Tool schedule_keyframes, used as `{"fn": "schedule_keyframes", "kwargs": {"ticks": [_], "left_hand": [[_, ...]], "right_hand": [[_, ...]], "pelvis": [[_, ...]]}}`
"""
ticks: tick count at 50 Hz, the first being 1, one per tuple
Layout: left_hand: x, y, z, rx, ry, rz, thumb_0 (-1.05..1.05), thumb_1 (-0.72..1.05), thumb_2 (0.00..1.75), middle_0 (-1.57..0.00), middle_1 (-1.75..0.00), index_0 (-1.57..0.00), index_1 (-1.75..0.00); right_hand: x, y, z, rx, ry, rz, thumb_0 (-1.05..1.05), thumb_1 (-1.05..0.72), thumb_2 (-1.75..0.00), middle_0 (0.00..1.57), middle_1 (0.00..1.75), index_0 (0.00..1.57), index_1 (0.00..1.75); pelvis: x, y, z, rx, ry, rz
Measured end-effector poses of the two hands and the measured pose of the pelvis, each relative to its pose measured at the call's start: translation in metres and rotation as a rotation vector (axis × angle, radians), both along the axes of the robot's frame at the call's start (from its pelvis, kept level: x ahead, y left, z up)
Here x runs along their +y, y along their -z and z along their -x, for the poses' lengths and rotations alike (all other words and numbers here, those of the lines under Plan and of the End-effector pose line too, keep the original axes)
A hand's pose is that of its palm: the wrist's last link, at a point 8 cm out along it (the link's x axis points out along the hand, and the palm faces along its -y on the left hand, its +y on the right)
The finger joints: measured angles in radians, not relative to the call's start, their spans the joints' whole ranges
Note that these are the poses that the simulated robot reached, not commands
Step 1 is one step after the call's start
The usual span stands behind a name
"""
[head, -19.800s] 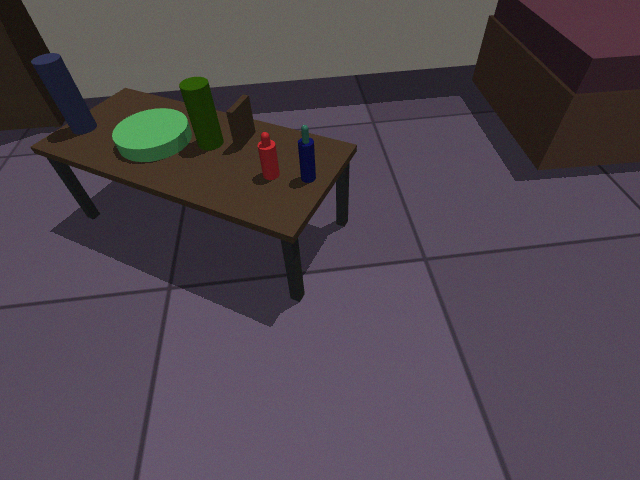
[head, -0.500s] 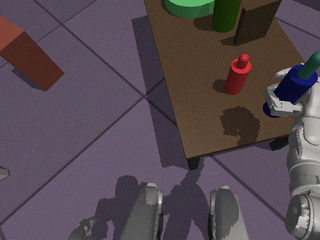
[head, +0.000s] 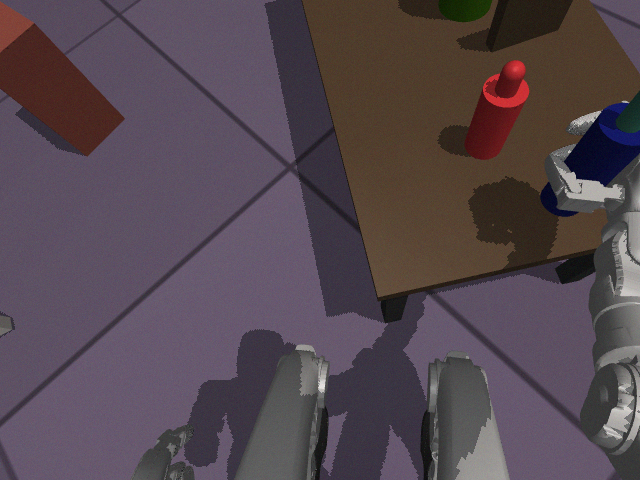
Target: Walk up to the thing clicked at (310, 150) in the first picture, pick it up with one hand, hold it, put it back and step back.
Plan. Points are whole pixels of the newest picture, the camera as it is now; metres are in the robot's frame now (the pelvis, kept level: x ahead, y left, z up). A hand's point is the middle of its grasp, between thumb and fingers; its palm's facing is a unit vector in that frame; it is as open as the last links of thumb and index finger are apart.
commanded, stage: lower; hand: right
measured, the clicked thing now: (603, 151) +0.48 -0.25 +0.03
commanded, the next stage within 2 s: loosen in 0.80 s
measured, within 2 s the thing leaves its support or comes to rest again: rests again in 0.54 s
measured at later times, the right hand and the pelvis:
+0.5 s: hand (558, 189) +0.49 -0.24 -0.06, palm faces +0.21 +0.98 -0.01, open 7.0 cm; pelvis -0.01 +0.00 -0.06, yaw +1 degrees
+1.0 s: hand (558, 190) +0.49 -0.24 -0.07, palm faces +0.21 +0.98 -0.01, open 7.0 cm; pelvis -0.01 +0.00 -0.09, yaw +1 degrees
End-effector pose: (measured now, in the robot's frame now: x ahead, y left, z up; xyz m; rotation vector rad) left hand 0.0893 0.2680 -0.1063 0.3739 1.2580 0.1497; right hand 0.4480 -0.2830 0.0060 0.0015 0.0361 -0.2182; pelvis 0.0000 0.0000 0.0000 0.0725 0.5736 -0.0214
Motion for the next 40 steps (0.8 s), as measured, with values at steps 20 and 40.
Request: {"fn": "schedule_keyframes", "kwargs": {"ticks": [20, 40], "left_hand": [[0.004, 0.056, 0.003, 0.039, 0.003, -0.015, 0.0, 0.89, 0.89, -0.2, -0.29, -0.2, -0.3], [0.01, 0.082, 0.004, 0.051, -0.001, -0.022, 0.0, 0.9, 0.88, -0.2, -0.29, -0.2, -0.29]], "right_hand": [[-0.004, 0.058, -0.004, -0.012, -0.011, 0.008, 0.01, 0.07, -1.19, 0.91, 1.13, 0.91, 1.12], [-0.008, 0.075, -0.008, -0.033, -0.002, 0.012, 0.01, 0.07, -1.19, 0.91, 1.13, 0.91, 1.12]], "pelvis": [[0.0, 0.053, 0.006, 0.039, -0.01, -0.006], [0.002, 0.078, 0.008, 0.048, -0.014, -0.004]]}}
